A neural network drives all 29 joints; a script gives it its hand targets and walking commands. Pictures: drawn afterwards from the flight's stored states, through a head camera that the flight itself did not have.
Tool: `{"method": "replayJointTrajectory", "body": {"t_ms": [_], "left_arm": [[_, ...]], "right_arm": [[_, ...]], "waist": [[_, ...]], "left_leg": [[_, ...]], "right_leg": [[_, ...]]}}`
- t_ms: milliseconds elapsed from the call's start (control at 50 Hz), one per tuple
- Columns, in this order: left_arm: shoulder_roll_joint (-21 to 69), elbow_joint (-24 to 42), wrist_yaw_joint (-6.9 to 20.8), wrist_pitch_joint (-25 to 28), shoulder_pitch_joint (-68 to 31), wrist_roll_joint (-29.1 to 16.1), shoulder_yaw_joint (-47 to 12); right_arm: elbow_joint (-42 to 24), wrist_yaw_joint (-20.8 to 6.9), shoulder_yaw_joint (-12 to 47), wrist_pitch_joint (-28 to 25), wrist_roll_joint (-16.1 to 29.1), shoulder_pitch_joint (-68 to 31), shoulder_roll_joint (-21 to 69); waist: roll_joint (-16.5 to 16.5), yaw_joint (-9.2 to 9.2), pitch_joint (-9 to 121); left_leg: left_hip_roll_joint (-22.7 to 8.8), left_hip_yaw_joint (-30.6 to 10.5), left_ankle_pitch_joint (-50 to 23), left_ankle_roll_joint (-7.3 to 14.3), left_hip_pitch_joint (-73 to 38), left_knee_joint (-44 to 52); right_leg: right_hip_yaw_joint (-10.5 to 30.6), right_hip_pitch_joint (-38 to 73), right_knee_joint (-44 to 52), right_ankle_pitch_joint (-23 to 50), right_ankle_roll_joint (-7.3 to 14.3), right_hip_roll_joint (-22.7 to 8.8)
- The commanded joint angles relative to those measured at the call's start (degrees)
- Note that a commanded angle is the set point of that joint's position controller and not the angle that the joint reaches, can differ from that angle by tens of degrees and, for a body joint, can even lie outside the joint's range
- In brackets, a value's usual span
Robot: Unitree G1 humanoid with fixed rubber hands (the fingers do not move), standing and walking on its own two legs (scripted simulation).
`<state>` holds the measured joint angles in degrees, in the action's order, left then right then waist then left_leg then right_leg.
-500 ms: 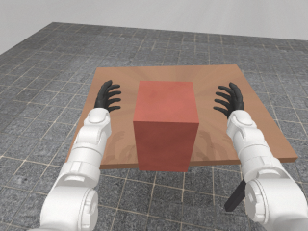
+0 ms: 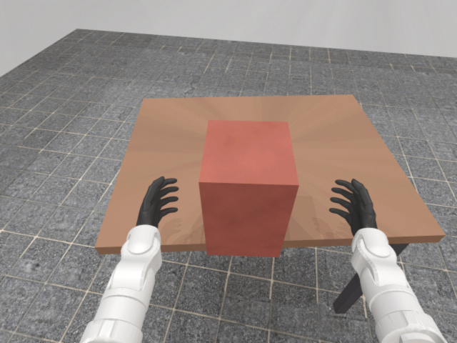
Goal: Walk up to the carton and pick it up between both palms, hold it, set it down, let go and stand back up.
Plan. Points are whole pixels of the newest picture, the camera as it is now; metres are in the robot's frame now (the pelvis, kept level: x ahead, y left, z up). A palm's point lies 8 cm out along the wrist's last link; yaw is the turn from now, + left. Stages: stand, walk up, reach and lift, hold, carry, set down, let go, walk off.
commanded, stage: set down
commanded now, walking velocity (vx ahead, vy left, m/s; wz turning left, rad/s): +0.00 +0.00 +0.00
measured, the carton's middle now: (245, 191) +0.42 -0.03 +0.02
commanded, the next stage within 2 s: let go in 1.48 s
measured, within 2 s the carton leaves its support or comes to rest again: neither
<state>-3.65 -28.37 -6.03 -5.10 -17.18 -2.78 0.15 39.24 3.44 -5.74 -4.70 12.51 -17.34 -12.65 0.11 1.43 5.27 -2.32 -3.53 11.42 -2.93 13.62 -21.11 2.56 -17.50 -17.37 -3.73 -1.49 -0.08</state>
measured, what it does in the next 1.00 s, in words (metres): stands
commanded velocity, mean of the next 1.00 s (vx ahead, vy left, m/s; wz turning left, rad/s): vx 0.00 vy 0.00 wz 0.00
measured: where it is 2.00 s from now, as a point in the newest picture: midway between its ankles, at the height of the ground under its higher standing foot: outside the picture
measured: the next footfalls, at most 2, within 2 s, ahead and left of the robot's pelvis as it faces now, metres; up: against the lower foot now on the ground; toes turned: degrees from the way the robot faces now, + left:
none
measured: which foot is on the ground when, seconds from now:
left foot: down 0.00-1.00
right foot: down 0.00-1.00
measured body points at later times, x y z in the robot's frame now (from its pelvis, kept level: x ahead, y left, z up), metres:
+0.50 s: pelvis +0.02 +0.01 +0.00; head +0.02 +0.01 +0.45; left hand +0.30 +0.17 -0.01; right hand +0.28 -0.24 -0.01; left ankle -0.01 +0.15 -0.75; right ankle +0.05 -0.13 -0.75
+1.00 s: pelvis +0.02 +0.01 +0.00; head +0.03 +0.01 +0.45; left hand +0.25 +0.19 -0.05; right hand +0.24 -0.25 -0.04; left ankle -0.01 +0.15 -0.75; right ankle +0.05 -0.13 -0.75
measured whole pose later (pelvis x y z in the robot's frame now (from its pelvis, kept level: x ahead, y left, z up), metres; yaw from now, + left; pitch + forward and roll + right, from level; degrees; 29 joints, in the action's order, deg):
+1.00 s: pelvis +0.02 +0.01 +0.00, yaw +0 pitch +0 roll -1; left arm -5.9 -27.2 -4.0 0.4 6.1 -2.4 -1.5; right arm 37.1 -0.1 -3.9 -12.7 7.8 4.4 -12.4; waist 0.1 1.4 -0.6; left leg -2.3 -3.5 14.3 -2.8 6.6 -21.1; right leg 2.6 -11.2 -18.8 -7.4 -1.5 -0.1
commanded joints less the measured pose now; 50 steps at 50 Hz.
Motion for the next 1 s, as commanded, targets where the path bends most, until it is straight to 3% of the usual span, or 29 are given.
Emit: {"method": "replayJointTrajectory", "body": {"t_ms": [0, 180, 280, 320, 380, 460, 560, 620, 740, 840, 920, 980], "left_arm": [[0.32, 9.76, -0.94, 4.08, -9.18, -1.42, -3.75], [0.74, 9.74, -0.59, 7.79, -1.36, -1.60, -4.35], [1.89, 11.41, -0.19, 10.71, 4.73, -0.66, -5.32], [1.41, 10.34, 0.04, 11.49, 5.59, -0.29, -4.50], [0.70, 9.71, 0.44, 12.12, 9.35, 0.10, -4.65], [-0.53, 12.11, 0.35, 13.24, 11.04, 0.04, -4.64], [-1.46, 12.12, 0.76, 12.82, 16.02, 1.18, -4.35], [-2.42, 9.72, 1.14, 11.80, 17.11, 1.41, -3.78], [-4.78, 10.60, 1.52, 9.98, 19.94, 1.90, -2.44], [-7.23, 9.92, 1.66, 8.13, 20.03, 1.98, -0.53], [-9.18, 8.54, 2.62, 6.86, 21.23, 1.97, 0.11], [-8.95, 7.90, 2.94, 6.43, 22.51, 2.14, 0.36]], "right_arm": [[-16.02, -1.13, 4.91, -3.92, -1.92, -9.40, 0.19], [-18.20, -1.67, 5.64, -7.67, -1.73, -1.01, -0.03], [-16.39, -2.48, 6.04, -10.23, -0.86, 5.44, -0.89], [-16.30, -2.92, 5.91, -11.00, -0.94, 5.85, -1.07], [-14.87, -3.19, 5.91, -11.67, -2.07, 10.00, -1.52], [-15.45, -3.68, 4.93, -12.80, -2.44, 11.32, -3.41], [-13.72, -3.97, 5.07, -13.33, -2.68, 15.45, -3.19], [-11.49, -3.82, 5.12, -12.56, -3.88, 16.40, -3.54], [-10.84, -3.75, 4.60, -11.55, -4.57, 18.54, -4.01], [-9.23, -3.99, 3.54, -9.96, -5.72, 18.21, -4.52], [-8.11, -3.57, 4.05, -9.29, -6.45, 20.26, -3.52], [-6.28, -3.81, 4.41, -9.32, -6.62, 21.60, -3.61]], "waist": [[-3.99, -2.86, 11.39], [-4.14, -2.92, 10.65], [-1.25, -1.82, 8.42], [-1.57, -2.08, 6.78], [-2.09, -0.86, 4.77], [-2.48, -0.79, 5.91], [-0.90, -1.29, 2.77], [-2.28, -1.46, 0.06], [-1.66, -2.67, -1.04], [-2.08, -3.48, -2.57], [-2.66, -3.46, -2.83], [-0.83, -3.30, -1.71]], "left_leg": [[3.46, 6.69, -0.65, 2.55, -2.26, 5.89], [3.76, 6.81, -4.76, 1.99, -4.38, 4.91], [3.19, 5.82, -10.04, 0.25, -8.01, 3.69], [3.05, 5.71, -9.20, 0.43, -7.41, 3.74], [3.22, 5.75, -9.40, 0.24, -7.94, 3.46], [3.09, 5.48, -9.56, 0.22, -8.10, 3.16], [2.84, 5.78, -9.17, 0.00, -8.61, 3.08], [2.79, 5.87, -6.57, 0.71, -7.99, 3.64], [2.89, 6.35, -6.20, 1.02, -8.27, 3.85], [2.98, 6.97, -2.07, 1.64, -6.91, 4.75], [3.35, 7.47, -3.25, 1.88, -6.94, 4.35], [3.40, 7.62, -5.84, 1.27, -7.61, 4.08]], "right_leg": [[-3.06, 17.08, 0.98, -3.93, 1.46, 2.38], [-2.47, 17.59, 0.65, 0.10, 1.72, 2.34], [-3.17, 17.97, 0.48, 2.89, 2.61, 2.88], [-3.23, 17.81, 0.53, 1.82, 2.69, 2.95], [-3.11, 18.60, 0.62, 2.22, 2.53, 2.59], [-3.50, 19.23, -0.19, 3.35, 2.60, 2.79], [-3.72, 18.63, 0.02, 2.04, 2.89, 2.74], [-3.62, 17.79, 0.58, -0.37, 2.70, 2.53], [-3.47, 18.47, 0.25, -0.07, 2.46, 2.13], [-3.21, 18.20, 0.27, -4.26, 2.06, 1.82], [-2.52, 19.33, -0.06, -1.65, 1.69, 1.43], [-2.82, 20.16, -0.41, 0.58, 1.99, 1.73]]}}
